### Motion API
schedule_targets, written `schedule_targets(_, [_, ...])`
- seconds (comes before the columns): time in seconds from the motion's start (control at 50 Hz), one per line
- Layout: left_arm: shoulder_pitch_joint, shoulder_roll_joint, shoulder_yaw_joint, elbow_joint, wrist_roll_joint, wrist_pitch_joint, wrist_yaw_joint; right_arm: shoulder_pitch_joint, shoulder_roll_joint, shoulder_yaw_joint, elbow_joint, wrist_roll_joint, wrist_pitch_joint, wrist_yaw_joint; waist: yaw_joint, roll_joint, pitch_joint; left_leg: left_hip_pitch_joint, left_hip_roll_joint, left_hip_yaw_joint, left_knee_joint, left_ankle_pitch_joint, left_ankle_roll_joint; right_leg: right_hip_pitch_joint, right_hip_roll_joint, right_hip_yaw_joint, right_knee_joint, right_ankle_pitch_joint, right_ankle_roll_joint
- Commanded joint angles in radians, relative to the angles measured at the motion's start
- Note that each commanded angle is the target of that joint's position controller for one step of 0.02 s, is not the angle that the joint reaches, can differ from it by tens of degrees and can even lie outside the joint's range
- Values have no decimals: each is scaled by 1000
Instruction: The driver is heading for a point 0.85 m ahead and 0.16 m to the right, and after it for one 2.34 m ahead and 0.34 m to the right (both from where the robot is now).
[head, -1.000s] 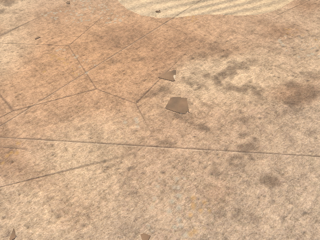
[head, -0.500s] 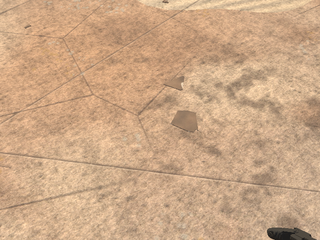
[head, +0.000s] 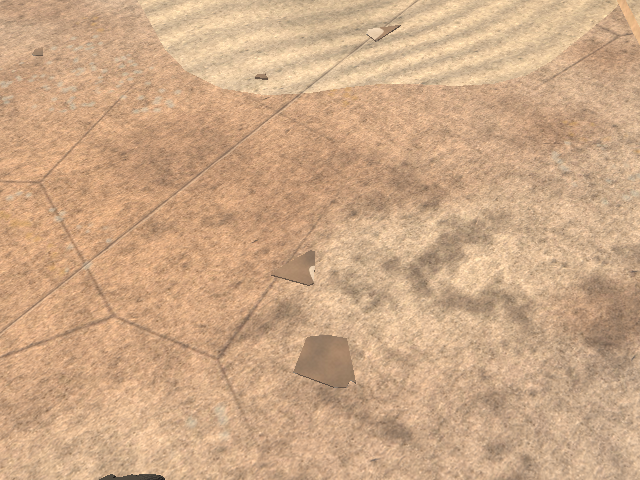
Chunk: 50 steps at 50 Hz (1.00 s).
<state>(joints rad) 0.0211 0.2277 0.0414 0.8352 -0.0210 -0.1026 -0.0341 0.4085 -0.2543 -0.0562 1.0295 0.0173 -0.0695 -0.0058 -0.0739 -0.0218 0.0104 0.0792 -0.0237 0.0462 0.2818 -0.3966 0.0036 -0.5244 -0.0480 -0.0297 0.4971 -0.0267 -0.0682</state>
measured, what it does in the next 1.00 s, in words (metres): walks ahead: right foot, then left foot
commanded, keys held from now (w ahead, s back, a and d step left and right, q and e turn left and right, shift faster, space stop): w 0.54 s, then w+e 0.46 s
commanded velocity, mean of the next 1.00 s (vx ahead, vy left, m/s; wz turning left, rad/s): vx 0.50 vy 0.00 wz -0.15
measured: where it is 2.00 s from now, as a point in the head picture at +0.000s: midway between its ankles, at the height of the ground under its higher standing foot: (387, 223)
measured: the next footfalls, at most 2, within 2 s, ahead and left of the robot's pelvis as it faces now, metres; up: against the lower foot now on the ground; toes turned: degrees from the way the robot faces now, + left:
right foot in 0.02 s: +0.18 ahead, -0.11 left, +0.00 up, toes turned -3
left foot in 0.58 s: +0.50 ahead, +0.13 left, +0.00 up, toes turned +3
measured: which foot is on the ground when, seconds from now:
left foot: down 0.00-0.02, up 0.04-0.56, down 0.58-1.00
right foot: up 0.00-0.00, down 0.02-0.60, up 0.62-1.00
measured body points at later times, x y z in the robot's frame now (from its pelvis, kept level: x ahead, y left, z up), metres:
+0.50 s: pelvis +0.27 -0.01 +0.01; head +0.30 -0.01 +0.46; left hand +0.23 +0.26 -0.13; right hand +0.47 -0.23 -0.09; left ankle +0.45 +0.14 -0.69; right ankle +0.15 -0.11 -0.73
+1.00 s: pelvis +0.54 +0.03 +0.01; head +0.56 +0.02 +0.46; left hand +0.74 +0.25 -0.10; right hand +0.51 -0.24 -0.13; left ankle +0.46 +0.13 -0.73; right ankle +0.70 -0.16 -0.67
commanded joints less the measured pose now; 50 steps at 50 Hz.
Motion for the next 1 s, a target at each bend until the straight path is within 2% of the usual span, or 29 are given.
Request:
schedule_targets(0.02, [369, 243, 85, 43, 11, -13, 12, -38, -119, -10, -69, -14, 2, -4, 224, 24, -236, -234, 167, -22, 523, 670, 96, 559, -97, 123, 13, -21, -108])
schedule_targets(0.04, [462, 327, 104, 72, 19, -7, 9, 91, 19, 29, -74, -15, -20, 8, 167, -239, -374, -661, -24, -14, 907, 85, 24, 933, -338, 607, -79, -208, -270])
schedule_targets(0.06, [455, 229, 74, 68, 17, -7, 7, 51, -58, 13, -60, 5, -47, 13, 190, -195, -396, -781, -12, -169, 1047, -156, 42, 940, -349, 763, -191, -282, -257])
schedule_targets(0.08, [362, 183, 58, 52, 12, -9, 8, -45, -131, -6, -94, 30, -62, 16, 175, -146, -243, -854, 46, -164, 1078, -93, 62, 813, -316, 605, -199, -247, -203])
schedule_targets(0.1, [269, 154, 46, 28, 15, -8, 8, -106, -133, -6, -110, 30, -65, 10, 143, -63, -157, -824, 103, -133, 1037, 4, 66, 656, -278, 466, -220, -142, -177])
schedule_targets(0.12, [213, 125, 38, 23, 22, -9, 3, -138, -123, -12, -113, 13, -60, 3, 115, -18, -90, -782, 135, -119, 971, 65, 62, 521, -238, 371, -254, -57, -162])
schedule_targets(0.14, [193, 103, 31, 25, 31, -13, 0, -118, -108, -17, -110, 6, -45, 0, 79, -45, -74, -715, 165, -126, 922, 108, 61, 442, -205, 304, -283, -19, -148])
schedule_targets(0.16, [194, 94, 29, 34, 31, -15, -3, -98, -84, -16, -104, 4, -30, 0, 64, -56, -64, -675, 172, -122, 892, 129, 57, 398, -186, 270, -312, -8, -149])
schedule_targets(0.18, [210, 101, 31, 44, 28, -17, -1, -86, -65, -15, -100, 4, -19, -2, 55, -55, -53, -664, 175, -113, 866, 139, 51, 371, -176, 238, -332, 17, -157])
schedule_targets(0.22, [241, 134, 39, 62, 26, -20, 9, -126, -60, -17, -117, -2, -7, -5, 51, -42, -19, -711, 183, -105, 795, 196, 32, 355, -177, 198, -363, 62, -169])
schedule_targets(0.28, [290, 147, 42, 80, 23, -11, 27, -241, -61, -20, -156, -11, -6, -4, 76, -28, 13, -800, 184, -101, 629, 339, 8, 394, -172, 160, -384, 77, -161])
schedule_targets(0.36, [344, 157, 42, 100, 14, -3, 39, -374, -39, -11, -191, -6, -16, 8, 116, -37, 43, -767, 146, -65, 403, 495, 6, 417, -143, 93, -396, 47, -129])
schedule_targets(0.44, [411, 163, 46, 135, 7, 11, 42, -481, -39, -2, -229, 3, -24, 28, 150, -37, 79, -779, 120, -50, 290, 475, 19, 521, -180, 85, -361, 44, -126])
schedule_targets(0.48, [417, 170, 52, 146, 3, 21, 46, -504, -49, -2, -248, 6, -31, 41, 143, -44, 86, -778, 114, -55, 255, 418, 41, 581, -212, 92, -323, 78, -117])
schedule_targets(0.52, [397, 184, 58, 146, 1, 29, 50, -467, -74, -11, -246, 7, -37, 49, 109, -60, 60, -698, 92, -39, 230, 348, 67, 614, -228, 92, -265, 193, -99])
schedule_targets(0.54, [374, 193, 61, 141, 1, 34, 51, -403, -97, -22, -232, 6, -39, 48, 69, -74, 18, -591, 60, -12, 222, 324, 83, 613, -217, 78, -192, 351, -86])
schedule_targets(0.56, [361, 177, 55, 137, 2, 39, 49, -265, -133, -45, -190, 2, -41, 43, -1, -63, -59, -391, 27, 11, 204, 332, 107, 567, -170, 52, -30, 474, -64])
schedule_targets(0.58, [358, 143, 38, 118, 12, 40, 48, -72, -198, -70, -143, -10, -42, 33, -74, -8, -198, -77, 129, -100, 242, 351, 158, 387, -112, 19, 235, 338, -30])
schedule_targets(0.6, [478, 18, 1, 105, 16, 22, 39, 50, -301, -95, -118, -24, -37, 28, -40, 235, -357, 324, 401, -550, 177, 206, 310, -32, 64, -15, 648, -165, 45])
schedule_targets(0.62, [457, 60, 9, 122, -3, -2, 35, 56, -219, -68, -119, -19, -35, 29, -57, 251, -420, 335, 447, -769, 38, 120, 323, -150, 90, 156, 804, -550, 36])
schedule_targets(0.64, [365, 147, 35, 96, -33, -12, 35, -30, -166, -51, -127, -12, -39, 27, -44, 195, -256, 202, 416, -607, 25, 101, 260, -236, 34, 172, 860, -500, 18])
schedule_targets(0.66, [305, 153, 38, 80, -35, -12, 42, -118, -127, -38, -146, -12, -41, 25, -12, 135, -162, 47, 382, -461, 1, 144, 218, -225, -26, 141, 824, -403, 11])
schedule_targets(0.68, [278, 142, 44, 78, -23, -3, 50, -186, -88, -28, -150, -16, -44, 28, 19, 98, -89, -95, 341, -354, -43, 188, 192, -179, -62, 130, 759, -328, 13])
schedule_targets(0.7, [299, 125, 51, 85, -17, 14, 54, -221, -63, -20, -148, -25, -49, 30, 55, 125, -54, -189, 304, -264, -81, 219, 168, -115, -92, 136, 709, -276, 12])
schedule_targets(0.74, [339, 72, 49, 97, -17, 44, 52, -224, -59, -23, -130, -34, -55, 29, 83, 134, -30, -272, 278, -166, -130, 277, 167, -55, -103, 132, 682, -226, 12])
schedule_targets(0.8, [281, 72, 57, 68, -11, 62, 53, -198, -94, -34, -110, -39, -61, 13, 88, 97, 12, -266, 278, -66, -161, 379, 175, -144, -101, 153, 608, -107, 24])
schedule_targets(0.86, [209, 70, 59, 39, -3, 55, 42, -175, -106, -36, -101, -40, -55, -5, 75, 82, 31, -215, 271, 12, -168, 434, 162, -197, -85, 151, 456, 36, 34])
schedule_targets(0.9, [147, 60, 53, 17, 1, 52, 29, -167, -117, -37, -103, -35, -51, -14, 60, 73, 47, -198, 264, 65, -175, 445, 150, -184, -77, 106, 345, 105, 34])
schedule_targets(1.0, [-14, 38, 34, -65, 2, 52, -5, -71, -142, -46, -78, -18, -23, -24, 1, 47, 105, -25, 314, 131, -133, 524, 146, -249, -64, 21, 192, 66, 12])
